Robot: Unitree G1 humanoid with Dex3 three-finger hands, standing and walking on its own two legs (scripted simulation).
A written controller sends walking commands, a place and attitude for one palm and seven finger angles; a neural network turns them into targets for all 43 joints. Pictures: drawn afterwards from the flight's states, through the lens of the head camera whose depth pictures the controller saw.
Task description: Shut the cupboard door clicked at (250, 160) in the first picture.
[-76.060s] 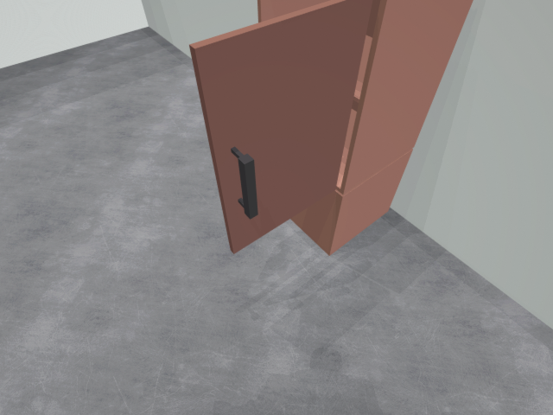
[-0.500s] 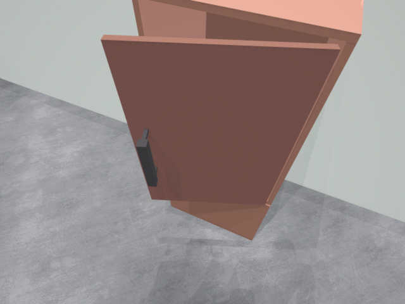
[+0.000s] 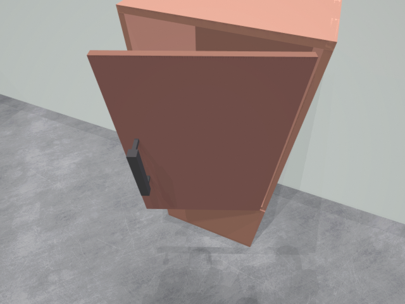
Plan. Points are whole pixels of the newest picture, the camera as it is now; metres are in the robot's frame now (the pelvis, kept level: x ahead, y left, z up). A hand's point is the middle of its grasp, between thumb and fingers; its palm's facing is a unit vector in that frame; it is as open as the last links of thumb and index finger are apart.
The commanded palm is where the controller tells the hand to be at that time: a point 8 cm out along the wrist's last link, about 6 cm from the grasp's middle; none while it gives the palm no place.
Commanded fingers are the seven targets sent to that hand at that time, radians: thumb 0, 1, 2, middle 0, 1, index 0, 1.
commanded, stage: come to a stop and stand still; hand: left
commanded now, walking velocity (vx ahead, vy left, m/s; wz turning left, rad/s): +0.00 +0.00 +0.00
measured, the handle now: (141, 168) +0.44 +0.20 -0.05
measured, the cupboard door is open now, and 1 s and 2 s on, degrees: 21 21 21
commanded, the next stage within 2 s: look again from close up in 0.40 s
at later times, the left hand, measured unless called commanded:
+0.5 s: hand out of the picture -0.01 +0.16 -0.17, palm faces +0.01 -0.98 -0.19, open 7.4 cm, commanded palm none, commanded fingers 0.00 0.90 0.90 -0.20 -0.30 -0.20 -0.30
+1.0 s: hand out of the picture +0.02 +0.19 -0.17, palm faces +0.02 -0.98 -0.18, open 7.4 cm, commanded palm none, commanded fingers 0.00 0.90 0.90 -0.20 -0.30 -0.20 -0.30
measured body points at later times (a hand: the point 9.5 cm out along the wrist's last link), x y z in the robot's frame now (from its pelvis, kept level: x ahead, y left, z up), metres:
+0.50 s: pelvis -0.01 -0.01 +0.00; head +0.02 -0.01 +0.45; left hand -0.01 +0.21 -0.15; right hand -0.02 -0.22 -0.16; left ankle +0.01 +0.11 -0.73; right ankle -0.02 -0.10 -0.73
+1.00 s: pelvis +0.02 +0.02 +0.00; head +0.03 +0.03 +0.45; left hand +0.02 +0.24 -0.16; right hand +0.04 -0.20 -0.15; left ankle +0.01 +0.11 -0.73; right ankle -0.02 -0.10 -0.73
